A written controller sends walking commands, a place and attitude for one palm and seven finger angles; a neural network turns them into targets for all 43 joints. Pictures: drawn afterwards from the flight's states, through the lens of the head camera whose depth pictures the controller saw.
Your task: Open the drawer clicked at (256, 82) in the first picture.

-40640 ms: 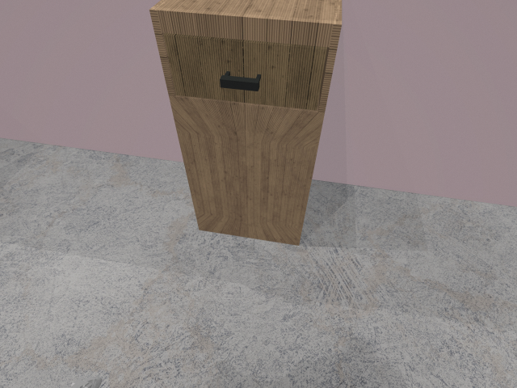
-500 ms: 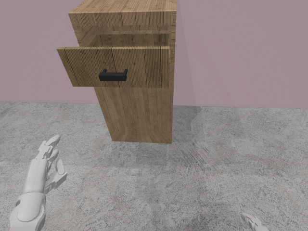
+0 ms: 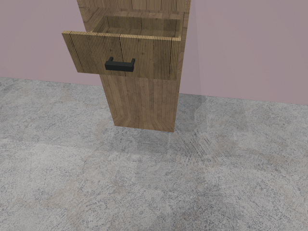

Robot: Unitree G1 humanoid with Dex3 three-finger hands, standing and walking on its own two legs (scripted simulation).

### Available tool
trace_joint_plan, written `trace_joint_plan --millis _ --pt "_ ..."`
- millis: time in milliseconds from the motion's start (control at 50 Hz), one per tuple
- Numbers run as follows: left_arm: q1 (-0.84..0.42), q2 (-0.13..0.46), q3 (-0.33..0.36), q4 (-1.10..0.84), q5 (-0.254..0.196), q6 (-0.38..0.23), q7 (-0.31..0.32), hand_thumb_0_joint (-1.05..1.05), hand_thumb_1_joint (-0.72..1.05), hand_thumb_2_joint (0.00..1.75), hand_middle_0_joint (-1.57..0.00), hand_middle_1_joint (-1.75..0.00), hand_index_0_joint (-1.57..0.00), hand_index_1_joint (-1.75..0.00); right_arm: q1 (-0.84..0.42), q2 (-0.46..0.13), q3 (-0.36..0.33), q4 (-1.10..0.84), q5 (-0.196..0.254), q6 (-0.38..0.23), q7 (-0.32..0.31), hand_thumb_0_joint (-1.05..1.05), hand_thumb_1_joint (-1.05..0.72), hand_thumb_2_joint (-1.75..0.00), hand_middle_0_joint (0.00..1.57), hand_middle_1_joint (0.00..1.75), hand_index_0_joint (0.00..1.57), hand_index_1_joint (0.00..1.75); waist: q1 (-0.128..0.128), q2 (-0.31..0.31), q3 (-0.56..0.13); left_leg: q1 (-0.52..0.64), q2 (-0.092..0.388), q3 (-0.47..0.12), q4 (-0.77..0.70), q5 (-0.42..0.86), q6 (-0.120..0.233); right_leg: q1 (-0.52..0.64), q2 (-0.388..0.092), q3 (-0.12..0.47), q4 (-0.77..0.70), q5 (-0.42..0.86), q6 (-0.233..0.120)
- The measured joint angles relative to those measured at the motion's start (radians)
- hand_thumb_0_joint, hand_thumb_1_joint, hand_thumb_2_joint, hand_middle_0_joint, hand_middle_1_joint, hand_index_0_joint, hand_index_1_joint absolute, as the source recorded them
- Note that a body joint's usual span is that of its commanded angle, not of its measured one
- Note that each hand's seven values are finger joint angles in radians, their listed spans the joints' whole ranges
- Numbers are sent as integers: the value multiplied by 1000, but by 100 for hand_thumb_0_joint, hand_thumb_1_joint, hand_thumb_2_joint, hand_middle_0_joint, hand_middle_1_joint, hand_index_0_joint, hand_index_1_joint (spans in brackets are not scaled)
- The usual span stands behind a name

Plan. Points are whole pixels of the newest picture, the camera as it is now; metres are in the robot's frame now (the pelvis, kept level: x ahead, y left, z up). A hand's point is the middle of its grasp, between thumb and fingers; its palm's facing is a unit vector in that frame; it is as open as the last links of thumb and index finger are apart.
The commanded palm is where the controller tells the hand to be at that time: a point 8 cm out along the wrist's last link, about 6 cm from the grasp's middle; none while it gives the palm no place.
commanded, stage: let the arm hang, fingers relaxed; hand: left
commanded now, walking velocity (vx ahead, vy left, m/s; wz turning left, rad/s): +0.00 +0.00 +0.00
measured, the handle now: (120, 63) +0.67 +0.18 +0.04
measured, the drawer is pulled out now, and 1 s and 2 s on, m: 0.22 0.22 0.22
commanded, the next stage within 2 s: look to check the result in 0.48 s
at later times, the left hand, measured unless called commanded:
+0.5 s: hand out of the picture +0.08 +0.23 -0.16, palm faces -0.02 -0.96 -0.29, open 7.4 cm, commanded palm none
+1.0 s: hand out of the picture +0.08 +0.24 -0.16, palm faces -0.02 -0.95 -0.32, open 7.4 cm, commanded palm none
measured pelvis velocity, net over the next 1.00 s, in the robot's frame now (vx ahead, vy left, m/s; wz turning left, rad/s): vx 0.02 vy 0.00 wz -0.01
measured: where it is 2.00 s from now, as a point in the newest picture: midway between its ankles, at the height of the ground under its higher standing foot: outside the picture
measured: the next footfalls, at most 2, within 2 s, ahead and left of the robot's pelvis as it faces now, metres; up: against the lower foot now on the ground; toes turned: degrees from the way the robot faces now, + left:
none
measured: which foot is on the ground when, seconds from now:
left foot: down 0.00-1.00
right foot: down 0.00-1.00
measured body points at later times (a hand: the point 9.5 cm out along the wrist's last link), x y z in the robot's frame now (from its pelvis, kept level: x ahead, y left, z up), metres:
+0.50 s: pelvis +0.01 +0.01 +0.00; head +0.02 +0.00 +0.45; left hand +0.08 +0.28 -0.14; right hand +0.05 -0.26 -0.15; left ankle +0.03 +0.11 -0.74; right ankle +0.00 -0.10 -0.74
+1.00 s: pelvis +0.02 +0.00 +0.00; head +0.05 +0.00 +0.45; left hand +0.08 +0.29 -0.14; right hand +0.08 -0.27 -0.14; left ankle +0.03 +0.11 -0.74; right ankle +0.00 -0.10 -0.74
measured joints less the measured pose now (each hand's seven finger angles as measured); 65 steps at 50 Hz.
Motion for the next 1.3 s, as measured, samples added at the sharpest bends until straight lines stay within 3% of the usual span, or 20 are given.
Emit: trace_joint_plan --millis 380,1300 --pt "-130 3 -5 -22 5 -26 -6 0 91 90 -21 -30 -20 -30 -76 -51 -1 12 -5 -19 7 0 -91 -90 20 30 20 30 -17 -12 -44 45 -11 14 -49 12 8 34 -11 14 -32 6 10" --pt "-150 63 -4 -13 4 -30 -8 0 91 90 -21 -30 -20 -30 -134 -102 2 10 -1 -21 11 0 -91 -90 21 30 20 30 -12 -26 -29 90 -8 11 -92 -2 2 88 -7 13 -95 3 7"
